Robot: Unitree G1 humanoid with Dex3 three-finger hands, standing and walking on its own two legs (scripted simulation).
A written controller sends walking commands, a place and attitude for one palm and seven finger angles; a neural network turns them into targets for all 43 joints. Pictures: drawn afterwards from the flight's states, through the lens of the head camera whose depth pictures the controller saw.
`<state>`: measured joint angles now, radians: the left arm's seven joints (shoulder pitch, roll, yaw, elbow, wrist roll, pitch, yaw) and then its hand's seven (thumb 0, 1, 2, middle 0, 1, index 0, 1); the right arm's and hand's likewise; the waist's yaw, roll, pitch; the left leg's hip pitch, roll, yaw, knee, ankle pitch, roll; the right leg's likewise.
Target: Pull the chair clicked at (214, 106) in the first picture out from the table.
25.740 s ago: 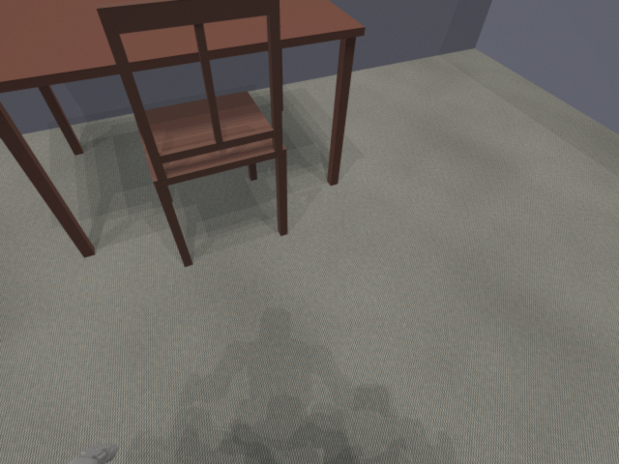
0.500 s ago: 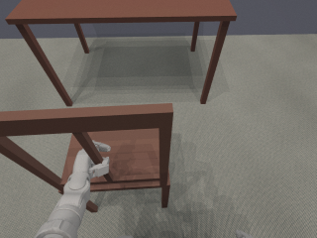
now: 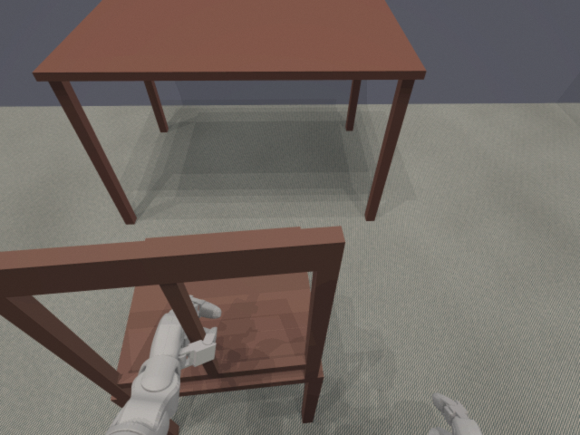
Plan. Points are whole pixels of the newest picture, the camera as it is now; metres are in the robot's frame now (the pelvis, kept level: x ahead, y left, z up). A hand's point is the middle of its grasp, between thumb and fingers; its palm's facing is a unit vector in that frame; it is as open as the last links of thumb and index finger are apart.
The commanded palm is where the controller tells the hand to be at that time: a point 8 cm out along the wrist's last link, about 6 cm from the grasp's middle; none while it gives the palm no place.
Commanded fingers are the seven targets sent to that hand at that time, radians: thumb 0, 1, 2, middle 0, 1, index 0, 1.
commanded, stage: stop walking, hand still on the chair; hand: left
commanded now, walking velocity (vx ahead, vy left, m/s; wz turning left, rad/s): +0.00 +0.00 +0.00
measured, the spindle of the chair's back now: (196, 333) +0.28 +0.17 -0.06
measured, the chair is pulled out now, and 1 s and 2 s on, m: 0.64 0.64 0.64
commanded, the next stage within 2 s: open the thumb and straighten the fingers in 0.14 s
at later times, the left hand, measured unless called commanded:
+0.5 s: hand (206, 340) +0.27 +0.15 -0.07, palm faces +0.05 -0.98 -0.17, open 8.3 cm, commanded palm +0.24 +0.20 -0.05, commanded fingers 0.00 -0.55 0.20 -0.40 -1.16 -0.40 -1.16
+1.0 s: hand (199, 341) +0.27 +0.16 -0.07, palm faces +0.08 -0.98 -0.18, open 17.1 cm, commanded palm +0.24 +0.21 -0.04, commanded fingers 0.00 -0.55 0.20 0.00 0.00 0.00 0.00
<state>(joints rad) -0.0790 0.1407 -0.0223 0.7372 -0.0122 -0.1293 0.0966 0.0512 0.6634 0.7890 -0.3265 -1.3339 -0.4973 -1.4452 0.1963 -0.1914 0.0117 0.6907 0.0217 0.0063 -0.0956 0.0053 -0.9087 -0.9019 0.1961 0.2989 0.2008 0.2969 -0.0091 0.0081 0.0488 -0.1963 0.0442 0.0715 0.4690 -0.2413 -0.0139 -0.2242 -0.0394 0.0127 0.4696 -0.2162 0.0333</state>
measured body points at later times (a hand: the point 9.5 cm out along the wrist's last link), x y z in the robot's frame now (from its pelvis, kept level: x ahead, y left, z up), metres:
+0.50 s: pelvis +0.01 -0.01 -0.02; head +0.04 -0.01 +0.43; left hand +0.26 +0.20 -0.05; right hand +0.14 -0.28 -0.12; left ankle +0.01 +0.13 -0.74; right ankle +0.02 -0.14 -0.74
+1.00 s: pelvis +0.03 -0.02 -0.04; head +0.07 -0.03 +0.41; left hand +0.26 +0.21 -0.05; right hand +0.20 -0.26 -0.13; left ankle +0.01 +0.13 -0.74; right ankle +0.02 -0.14 -0.74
